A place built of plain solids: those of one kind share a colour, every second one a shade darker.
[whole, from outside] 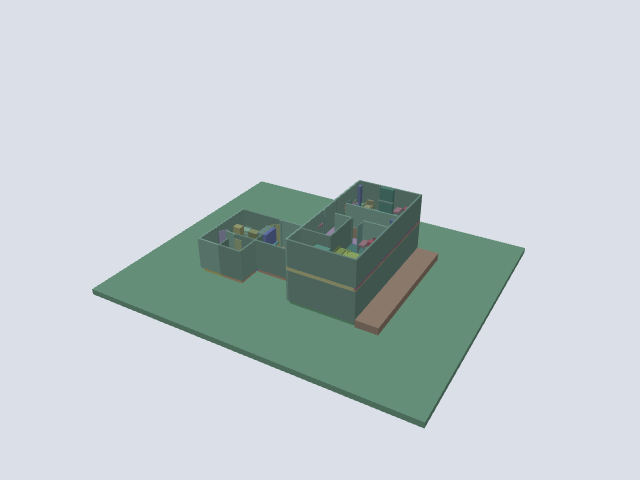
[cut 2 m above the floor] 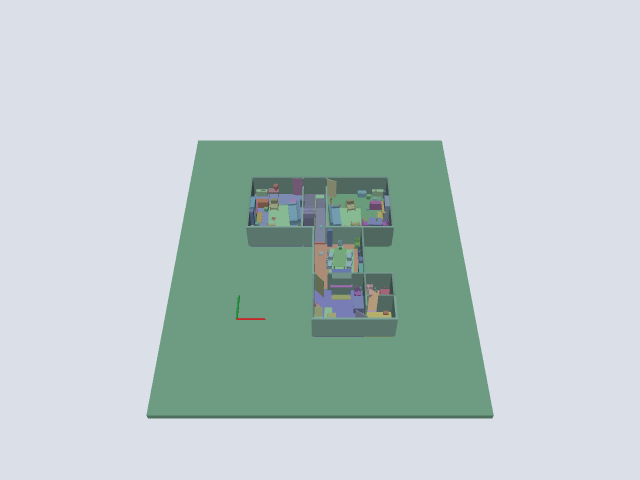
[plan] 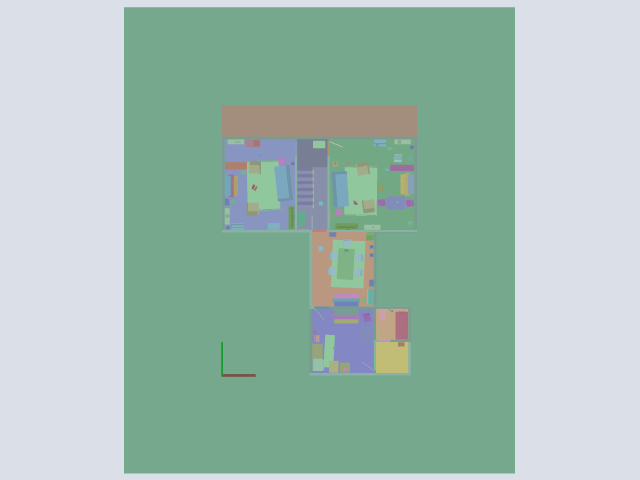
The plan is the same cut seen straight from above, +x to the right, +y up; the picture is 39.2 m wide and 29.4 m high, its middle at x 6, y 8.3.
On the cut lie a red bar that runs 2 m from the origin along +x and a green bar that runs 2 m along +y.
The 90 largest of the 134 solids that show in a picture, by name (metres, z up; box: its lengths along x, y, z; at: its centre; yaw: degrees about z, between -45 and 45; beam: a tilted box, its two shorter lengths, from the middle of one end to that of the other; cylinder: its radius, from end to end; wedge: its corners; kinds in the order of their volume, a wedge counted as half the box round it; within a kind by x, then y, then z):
{
 "under_1": {"box": [23.94, 28.55, 0.5], "at": [5.97, 8.28, -1.04]},
 "wall_1": {"box": [0.16, 5.55, 5.41], "at": [0.08, 11.7, 2.41]},
 "wall_2": {"box": [5.52, 0.16, 2.76], "at": [2.76, 8.84, 1.08]},
 "wall_3": {"box": [0.13, 4.51, 2.76], "at": [4.54, 11.18, 1.08]},
 "wall_4": {"box": [0.13, 4.61, 2.35], "at": [4.54, 12.16, 3.94]},
 "wall_5": {"box": [0.16, 3.93, 2.76], "at": [5.44, 2.12, 1.08]},
 "wall_6": {"box": [0.16, 4.54, 2.76], "at": [5.44, 6.49, 1.08]},
 "wall_7": {"box": [0.31, 0.13, 2.76], "at": [5.51, 4.16, 1.08]},
 "wall_8": {"box": [11.94, 0.16, 2.35], "at": [5.97, 8.84, 3.94]},
 "wall_9": {"box": [11.94, 0.16, 5.41], "at": [5.97, 14.55, 2.41]},
 "wall_10": {"box": [0.13, 1.38, 2.35], "at": [6.53, 10.65, 3.94]},
 "wall_11": {"box": [0.13, 4.52, 2.76], "at": [6.53, 11.18, 1.08]},
 "wall_12": {"box": [0.13, 2.06, 2.35], "at": [6.53, 13.44, 3.94]},
 "wall_13": {"box": [3.51, 0.13, 2.35], "at": [8.21, 11.4, 3.94]},
 "wall_14": {"box": [6.2, 0.16, 2.76], "at": [8.46, 0.08, 1.08]},
 "wall_15": {"box": [5.01, 0.13, 2.76], "at": [9.05, 4.16, 1.08]},
 "wall_16": {"box": [5.54, 0.13, 2.76], "at": [9.17, 8.86, 1.08]},
 "wall_17": {"box": [0.13, 0.87, 2.76], "at": [9.37, 1.62, 1.08]},
 "wall_18": {"box": [0.13, 1.9, 2.76], "at": [9.37, 3.14, 1.08]},
 "wall_19": {"box": [0.16, 4.51, 2.76], "at": [9.38, 6.5, 1.08]},
 "wall_20": {"box": [0.13, 2.42, 2.35], "at": [9.9, 10.13, 3.94]},
 "wall_21": {"box": [2.26, 0.031, 2.76], "at": [10.43, 4.24, 1.08]},
 "wall_22": {"box": [2.64, 0.031, 2.76], "at": [10.62, 8.78, 1.08]},
 "wall_23": {"box": [1.26, 0.13, 2.76], "at": [10.93, 2.12, 1.08]},
 "wall_24": {"box": [0.16, 1.9, 2.76], "at": [11.48, 1.11, 1.08]},
 "wall_25": {"box": [0.16, 1.9, 2.76], "at": [11.48, 3.14, 1.08]},
 "wall_26": {"box": [0.16, 5.55, 5.41], "at": [11.86, 11.7, 2.41]},
 "stair_1": {"box": [0.95, 0.21, 2.85], "at": [5.07, 10.35, 1.12]},
 "stair_2": {"box": [0.95, 0.42, 2.64], "at": [5.07, 10.45, 1.02]},
 "stair_3": {"box": [0.95, 0.63, 2.42], "at": [5.07, 10.55, 0.91]},
 "stair_4": {"box": [0.95, 0.84, 2.21], "at": [5.07, 10.66, 0.81]},
 "stair_5": {"box": [0.95, 1.05, 2.0], "at": [5.07, 10.77, 0.7]},
 "stair_6": {"box": [0.95, 1.26, 1.79], "at": [5.07, 10.87, 0.59]},
 "stair_7": {"box": [0.95, 1.47, 1.57], "at": [5.07, 10.97, 0.49]},
 "stair_8": {"box": [0.95, 1.68, 1.36], "at": [5.07, 11.08, 0.38]},
 "stair_9": {"box": [0.95, 1.89, 1.15], "at": [5.07, 11.19, 0.27]},
 "stair_10": {"box": [0.95, 2.1, 0.94], "at": [5.07, 11.29, 0.17]},
 "stair_11": {"box": [0.95, 2.31, 0.72], "at": [5.07, 11.39, 0.06]},
 "stair_12": {"box": [0.95, 2.52, 0.51], "at": [5.07, 11.5, -0.04]},
 "floor_living_1": {"box": [5.19, 5.55, 0.65], "at": [9.19, 11.7, -0.32]},
 "floor_parlour_1": {"box": [4.31, 5.55, 0.65], "at": [2.31, 11.7, -0.32]},
 "floor_front_porch_1": {"box": [11.94, 1.92, 0.65], "at": [5.97, 15.59, -0.32]},
 "floor_dining_1": {"box": [3.78, 4.57, 0.5], "at": [7.41, 6.5, -0.4]},
 "floor_kitchen_1": {"box": [3.78, 3.93, 0.5], "at": [7.41, 2.12, -0.4]},
 "floor_hall_1": {"box": [1.86, 1.32, 0.65], "at": [5.53, 9.58, -0.32]},
 "floor_hall_2": {"box": [1.86, 1.71, 0.65], "at": [5.53, 13.62, -0.32]},
 "floor_hall_3": {"box": [0.91, 2.52, 0.65], "at": [6.0, 11.5, -0.32]},
 "upper_floor_bedroom_1": {"box": [5.19, 3.0, 0.16], "at": [9.19, 12.97, 2.68]},
 "fixture_breast_bedroom_1": {"box": [0.37, 1.21, 2.4], "at": [0.35, 11.62, 3.91]},
 "fixture_breast_bedroom_2": {"box": [0.37, 1.22, 2.4], "at": [11.6, 11.71, 3.91]},
 "floor_back_entry_1": {"box": [1.97, 1.9, 0.5], "at": [10.41, 1.11, -0.4]},
 "floor_bath_1": {"box": [1.97, 1.9, 0.5], "at": [10.41, 3.14, -0.4]},
 "fixture_breast_kitchen_1": {"box": [1.49, 0.45, 2.66], "at": [7.61, 3.86, 1.13]},
 "sofa_1": {"box": [0.93, 2.16, 0.34], "at": [3.77, 11.77, 0.28], "yaw": 6.0},
 "sofa_2": {"box": [0.23, 2.16, 0.39], "at": [4.13, 11.81, 0.65], "yaw": 6.0},
 "sofa_3": {"box": [0.23, 2.16, 0.39], "at": [6.89, 11.39, 0.65], "yaw": 3.8},
 "sofa_4": {"box": [0.93, 2.16, 0.34], "at": [7.25, 11.41, 0.28], "yaw": 3.8},
 "rug_1": {"box": [2.0, 2.9, 0.08], "at": [2.54, 11.64, -0.03], "yaw": 1.4},
 "rug_2": {"box": [2.0, 2.9, 0.08], "at": [7.72, 6.83, -0.18], "yaw": -2.6},
 "rug_3": {"box": [2.0, 2.9, 0.08], "at": [8.49, 11.3, -0.03], "yaw": -0.7},
 "fixture_breast_dining_1": {"box": [1.49, 0.32, 2.66], "at": [7.61, 4.38, 1.13]},
 "fixture_breast_living_1": {"box": [0.4, 1.22, 2.51], "at": [11.58, 11.71, 1.21]},
 "fixture_breast_parlour_1": {"box": [0.37, 1.21, 2.51], "at": [0.35, 11.62, 1.21]},
 "child_bed_1": {"box": [0.96, 0.55, 0.2], "at": [8.99, 11.78, 3.34]},
 "child_bed_2": {"box": [1.06, 2.06, 0.4], "at": [8.99, 12.48, 3.14]},
 "wall_band_1": {"box": [11.94, 0.16, 0.31], "at": [5.97, 14.55, 2.6]},
 "wall_band_2": {"box": [0.16, 5.55, 0.31], "at": [11.86, 11.7, 2.6]},
 "fridge_flat_1": {"box": [0.6, 0.73, 1.66], "at": [6.84, 0.54, 0.68]},
 "toy_shelf_1": {"box": [0.3, 1.0, 0.6], "at": [0.32, 9.75, 0.3]},
 "toy_shelf_2": {"box": [1.0, 0.3, 0.6], "at": [0.85, 14.31, 0.3]},
 "toy_shelf_3": {"box": [1.0, 0.3, 0.6], "at": [9.21, 9.08, 0.3]},
 "toy_shelf_4": {"box": [1.0, 0.3, 0.6], "at": [11.06, 14.31, 0.3]},
 "billy_1": {"box": [0.28, 0.42, 2.02], "at": [0.31, 10.63, 1.01]},
 "billy_2": {"box": [0.42, 0.28, 2.02], "at": [0.38, 9.07, 3.77]},
 "billy_3": {"box": [0.42, 0.28, 2.02], "at": [6.78, 8.64, 0.86]},
 "bathtub_1": {"box": [0.76, 1.7, 0.44], "at": [11.01, 3.06, 0.07]},
 "range_cooker_1": {"box": [0.65, 0.76, 0.94], "at": [5.86, 0.65, 0.32]},
 "cube_shelf_1": {"box": [1.46, 0.39, 0.76], "at": [11.03, 12.71, 0.38]},
 "sideboard_1": {"box": [1.35, 0.45, 0.71], "at": [0.85, 12.85, 0.51]},
 "counter_run_1": {"box": [0.61, 0.91, 0.78], "at": [5.83, 1.49, 0.34]},
 "china_cabinet_1": {"box": [0.33, 0.95, 1.07], "at": [9.12, 4.82, 1.21]},
 "wall_foot_1": {"box": [11.94, 0.16, 0.17], "at": [5.97, 14.55, 2.68]},
 "toy_box_1": {"box": [0.74, 0.42, 0.44], "at": [3.16, 9.14, 0.22]},
 "toy_box_2": {"box": [0.74, 0.42, 0.44], "at": [9.68, 14.25, 0.22]},
 "stair_guard_1": {"box": [0.08, 3.21, 0.95], "at": [5.59, 11.85, 3.23]},
 "trunk_1": {"box": [0.5, 0.95, 0.42], "at": [4.87, 9.61, 0.21]},
 "leaf_bedroom_door_1": {"box": [0.88, 0.05, 2.27], "at": [7.03, 12.41, 3.89]},
 "leaf_kitchen_door_1": {"box": [0.05, 0.88, 2.27], "at": [5.96, 3.76, 0.99], "yaw": 41.0},
 "leaf_living_door_1": {"box": [0.88, 0.05, 2.27], "at": [7.0, 14.16, 1.13], "yaw": -22.0},
 "leaf_parlour_door_1": {"box": [0.88, 0.05, 2.27], "at": [4.03, 14.34, 1.13], "yaw": -4.0}
}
